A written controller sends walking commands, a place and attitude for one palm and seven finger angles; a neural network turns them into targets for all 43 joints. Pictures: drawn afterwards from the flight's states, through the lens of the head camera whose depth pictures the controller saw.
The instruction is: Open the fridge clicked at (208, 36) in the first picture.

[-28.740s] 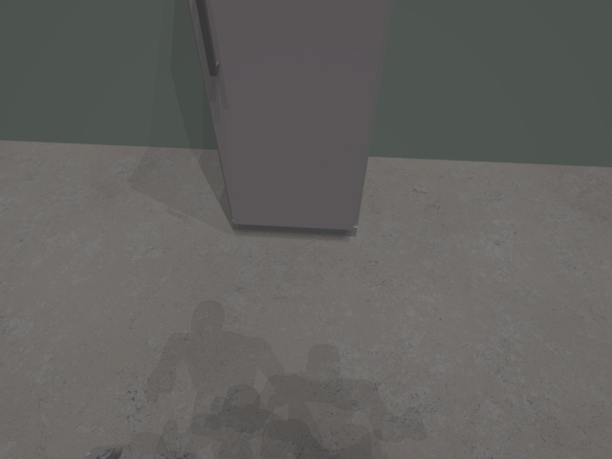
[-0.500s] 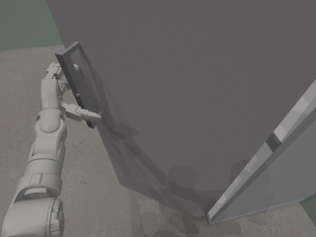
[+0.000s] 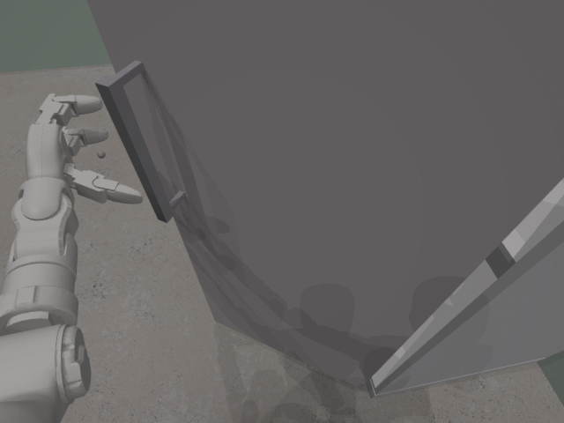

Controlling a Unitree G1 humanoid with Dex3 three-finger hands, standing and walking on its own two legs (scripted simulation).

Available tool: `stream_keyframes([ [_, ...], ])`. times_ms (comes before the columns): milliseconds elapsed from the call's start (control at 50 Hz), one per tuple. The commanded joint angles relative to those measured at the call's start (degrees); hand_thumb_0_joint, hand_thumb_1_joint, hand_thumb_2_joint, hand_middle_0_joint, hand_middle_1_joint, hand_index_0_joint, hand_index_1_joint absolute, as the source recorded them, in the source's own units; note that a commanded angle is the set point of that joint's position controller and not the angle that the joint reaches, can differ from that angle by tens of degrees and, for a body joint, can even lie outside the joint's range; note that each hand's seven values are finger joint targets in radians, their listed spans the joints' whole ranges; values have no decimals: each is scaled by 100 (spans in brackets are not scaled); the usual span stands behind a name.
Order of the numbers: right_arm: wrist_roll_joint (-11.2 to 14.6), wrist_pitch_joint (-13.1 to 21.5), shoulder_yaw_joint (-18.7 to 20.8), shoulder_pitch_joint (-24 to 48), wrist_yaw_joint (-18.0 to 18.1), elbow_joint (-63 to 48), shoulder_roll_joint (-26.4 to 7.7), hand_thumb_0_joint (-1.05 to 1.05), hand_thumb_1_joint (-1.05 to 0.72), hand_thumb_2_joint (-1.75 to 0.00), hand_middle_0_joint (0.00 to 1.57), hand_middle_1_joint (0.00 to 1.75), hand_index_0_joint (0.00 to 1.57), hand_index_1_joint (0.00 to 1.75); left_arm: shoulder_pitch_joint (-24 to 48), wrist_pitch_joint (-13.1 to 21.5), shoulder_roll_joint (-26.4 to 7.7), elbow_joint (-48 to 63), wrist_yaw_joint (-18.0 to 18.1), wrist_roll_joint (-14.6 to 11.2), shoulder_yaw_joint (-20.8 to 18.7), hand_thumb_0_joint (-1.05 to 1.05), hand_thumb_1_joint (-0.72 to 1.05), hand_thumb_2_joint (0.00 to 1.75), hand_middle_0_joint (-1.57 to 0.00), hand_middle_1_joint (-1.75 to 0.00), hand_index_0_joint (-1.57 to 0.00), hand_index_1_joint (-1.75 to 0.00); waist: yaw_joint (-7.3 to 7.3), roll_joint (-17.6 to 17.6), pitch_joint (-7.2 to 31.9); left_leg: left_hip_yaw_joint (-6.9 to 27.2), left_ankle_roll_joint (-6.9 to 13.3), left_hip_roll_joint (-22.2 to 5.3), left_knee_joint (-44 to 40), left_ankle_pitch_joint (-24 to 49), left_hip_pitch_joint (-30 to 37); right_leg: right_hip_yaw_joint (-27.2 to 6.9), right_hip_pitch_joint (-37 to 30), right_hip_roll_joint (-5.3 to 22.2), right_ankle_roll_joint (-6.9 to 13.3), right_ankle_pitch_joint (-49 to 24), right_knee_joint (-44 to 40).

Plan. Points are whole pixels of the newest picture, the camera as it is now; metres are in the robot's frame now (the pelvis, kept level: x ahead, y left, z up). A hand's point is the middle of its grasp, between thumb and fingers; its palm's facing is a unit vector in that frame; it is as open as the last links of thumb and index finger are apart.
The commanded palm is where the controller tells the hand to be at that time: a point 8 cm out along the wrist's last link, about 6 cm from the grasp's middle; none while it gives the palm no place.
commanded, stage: slip the hand off the handle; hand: left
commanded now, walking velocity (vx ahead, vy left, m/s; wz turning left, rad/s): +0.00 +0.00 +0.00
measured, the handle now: (151, 154) +0.45 +0.20 +0.13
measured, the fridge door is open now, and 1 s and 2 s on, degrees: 55 55 55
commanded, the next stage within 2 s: draw the hand back to the body in 0.82 s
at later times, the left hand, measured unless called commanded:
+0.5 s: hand (69, 195) +0.36 +0.28 +0.14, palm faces +0.30 -0.93 -0.22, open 14.6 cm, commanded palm +0.32 +0.32 +0.15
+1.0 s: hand (29, 244) +0.29 +0.29 +0.15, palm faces +0.29 -0.95 -0.13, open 14.7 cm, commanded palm +0.25 +0.33 +0.15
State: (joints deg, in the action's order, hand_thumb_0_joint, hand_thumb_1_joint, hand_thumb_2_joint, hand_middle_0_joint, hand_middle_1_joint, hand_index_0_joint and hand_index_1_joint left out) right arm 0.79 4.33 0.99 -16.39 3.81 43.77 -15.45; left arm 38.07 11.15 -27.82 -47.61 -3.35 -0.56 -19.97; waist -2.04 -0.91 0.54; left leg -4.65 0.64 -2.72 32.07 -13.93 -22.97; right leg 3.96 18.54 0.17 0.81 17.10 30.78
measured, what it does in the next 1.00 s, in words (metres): stands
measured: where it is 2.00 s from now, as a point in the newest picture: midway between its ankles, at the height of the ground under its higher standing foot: outside the picture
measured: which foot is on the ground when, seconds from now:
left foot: down 0.00-1.00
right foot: down 0.00-1.00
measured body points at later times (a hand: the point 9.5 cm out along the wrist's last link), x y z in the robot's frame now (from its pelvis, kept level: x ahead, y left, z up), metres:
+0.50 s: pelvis +0.00 +0.00 +0.00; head +0.02 +0.00 +0.45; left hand +0.34 +0.33 +0.15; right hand +0.10 -0.26 -0.11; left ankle +0.02 +0.11 -0.73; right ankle -0.02 -0.11 -0.73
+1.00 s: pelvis -0.02 +0.00 +0.00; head -0.02 -0.01 +0.45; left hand +0.26 +0.34 +0.15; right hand +0.16 -0.24 -0.09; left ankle +0.02 +0.11 -0.73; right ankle -0.02 -0.11 -0.73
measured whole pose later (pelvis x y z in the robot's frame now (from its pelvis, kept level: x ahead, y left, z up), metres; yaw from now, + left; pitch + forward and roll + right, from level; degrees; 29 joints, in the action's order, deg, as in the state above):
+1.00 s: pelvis -0.02 +0.00 +0.00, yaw +2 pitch -2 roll -1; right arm 3.1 8.7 -2.2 -10.0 8.2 42.3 -14.6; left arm 11.8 2.5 -24.5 -18.1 -11.8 -12.0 -21.9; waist 3.1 -1.9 -0.7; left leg -3.0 0.4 -2.3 31.6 -12.9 -17.0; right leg 5.5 11.7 0.3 1.0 16.6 30.0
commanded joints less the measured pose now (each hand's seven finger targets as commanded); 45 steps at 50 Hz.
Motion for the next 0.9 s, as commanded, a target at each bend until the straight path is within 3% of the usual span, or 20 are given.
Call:
stream_keyframes([
  [0, 45, 159, 283, -347, 54, -480, -893, 0, -90, -90, 20, 30, 20, 30, 2514, 484, -1848, 1169, -111, -72, -408, 0, -55, 20, -25, -115, -25, -115, -99, -229, 1858, 287, 147, 174, -73, 1409, 1205, -393, -158, -131, -3, -1739, -297],
  [100, 39, 153, 327, -485, 70, -473, -950, 0, -90, -90, 20, 30, 20, 30, 2259, 594, -2292, 1257, -274, -125, -792, 0, -55, 20, -25, -115, -25, -115, -46, -355, 2113, 294, 142, 151, 30, 1663, 1230, -397, -223, -161, 0, -1970, -156],
  [120, 54, 165, 336, -458, 49, -545, -915, 0, -90, -90, 20, 30, 20, 30, 1978, 595, -2054, 1395, -335, -178, -657, 0, -55, 20, -25, -115, -25, -115, 25, -439, 2191, 282, 131, 153, 36, 1660, 1270, -408, -250, -165, 7, -1945, -135],
  [140, 50, 172, 357, -439, 37, -606, -931, 0, -90, -90, 20, 30, 20, 30, 1630, 575, -1969, 1504, -373, -203, -676, 0, -55, 20, -25, -115, -25, -115, 56, -342, 2258, 296, 152, 139, 72, 1889, 1342, -367, -315, -181, 15, -2111, -81],
  [180, 106, 191, 371, -357, 16, -728, -900, 0, -90, -90, 20, 30, 20, 30, 1018, 485, -1792, 1921, -448, -354, -660, 0, -55, 20, -25, -115, -25, -115, 186, -474, 2266, 295, 131, 122, 79, 2002, 1378, -386, -375, -173, 16, -2195, -37],
  [220, 145, 194, 355, -252, 26, -795, -907, 0, -90, -90, 20, 30, 20, 30, 737, 322, -1714, 2167, -467, -455, -672, 0, -55, 20, -25, -115, -25, -115, 161, -295, 1949, 300, 134, 118, 17, 1699, 1212, -354, -275, -181, 5, -1941, -87],
  [240, 144, 196, 369, -237, 49, -814, -938, 0, -90, -90, 20, 30, 20, 30, 461, 247, -1913, 2220, -442, -482, -934, 0, -55, 20, -25, -115, -25, -115, 250, -154, 1910, 299, 143, 120, 5, 1677, 1124, -326, -392, -185, 8, -1951, -62],
  [260, 169, 207, 347, -155, 58, -845, -911, 0, -90, -90, 20, 30, 20, 30, 497, 173, -1779, 2429, -428, -523, -825, 0, -55, 20, -25, -115, -25, -115, 197, -199, 1812, 270, 149, 130, -10, 1647, 1117, -330, -337, -169, -13, -1971, -80],
  [320, 174, 260, 300, 52, 110, -937, -851, 0, -90, -90, 20, 30, 20, 30, 299, 54, -1702, 2997, -315, -553, -821, 0, -55, 20, -25, -115, -25, -115, 226, -274, 1612, 297, 131, 127, -98, 1299, 1099, -308, -238, -199, -11, -1544, -148],
  [360, 140, 302, 297, 118, 153, -927, -835, 0, -90, -90, 20, 30, 20, 30, 337, 50, -1722, 3432, -219, -510, -836, 0, -55, 20, -25, -115, -25, -115, 217, -386, 1763, 309, 130, 106, -99, 1457, 1293, -292, -247, -204, -8, -1588, -155],
  [420, 143, 364, 218, 302, 223, -905, -795, 0, -90, -90, 20, 30, 20, 30, 280, 12, -1535, 3557, -205, -538, -676, 0, -55, 20, -25, -115, -25, -115, 173, -376, 1471, 342, 111, 113, -199, 1030, 1231, -285, -127, -214, -6, -1156, -284],
  [440, 137, 381, 217, 340, 252, -880, -791, 0, -90, -90, 20, 30, 20, 30, 454, 28, -1505, 3728, -208, -516, -609, 0, -55, 20, -25, -115, -25, -115, 134, -398, 1545, 328, 116, 101, -183, 1076, 1324, -287, -161, -206, 2, -1196, -295],
  [460, 132, 405, 222, 352, 268, -863, -787, 0, -90, -90, 20, 30, 20, 30, 301, -2, -1575, 3673, -203, -523, -708, 0, -55, 20, -25, -115, -25, -115, 191, -448, 1614, 352, 102, 100, -218, 1095, 1381, -281, -186, -203, 10, -1183, -310],
  [520, 166, 446, 152, 518, 317, -868, -755, 0, -90, -90, 20, 30, 20, 30, 133, -119, -1390, 3638, -289, -584, -543, 0, -55, 20, -25, -115, -25, -115, 188, -440, 1373, 376, 81, 109, -306, 889, 1360, -256, -160, -184, 18, -994, -410],
  [580, 188, 487, 131, 643, 338, -903, -739, 0, -90, -90, 20, 30, 20, 30, -41, -246, -1229, 3713, -384, -664, -435, 0, -55, 20, -25, -115, -25, -115, 211, -263, 1406, 365, 91, 123, -317, 866, 1424, -268, -219, -143, 3, -1027, -462],
  [620, 208, 516, 98, 772, 343, -977, -716, 0, -90, -90, 20, 30, 20, 30, -239, -280, -1114, 3881, -449, -719, -349, 0, -55, 20, -25, -115, -25, -115, 273, -400, 1336, 389, 71, 137, -370, 790, 1451, -254, -235, -138, 22, -923, -487],
  [740, 201, 566, 43, 1011, 354, -1049, -727, 0, -90, -90, 20, 30, 20, 30, -782, -380, -1221, 4141, -487, -826, -593, 0, -55, 20, -25, -115, -25, -115, 368, -94, 1103, 359, 69, 141, -395, 730, 1360, -269, -345, -92, 6, -917, -532],
  [800, 184, 623, 21, 1103, 363, -1095, -676, 0, -90, -90, 20, 30, 20, 30, -931, -349, -1200, 4495, -501, -865, -612, 0, -55, 20, -25, -115, -25, -115, 420, -336, 1197, 373, 56, 163, -430, 718, 1447, -290, -398, -86, 13, -859, -554],
  [880, 178, 678, -6, 1103, 436, -923, -685, 0, -90, -90, 20, 30, 20, 30, -520, -300, -1221, 4415, -497, -880, -566, 0, -55, 20, -25, -115, -25, -115, 242, -277, 901, 385, 51, 144, -451, 476, 1389, -302, -182, -82, -14, -590, -676],
])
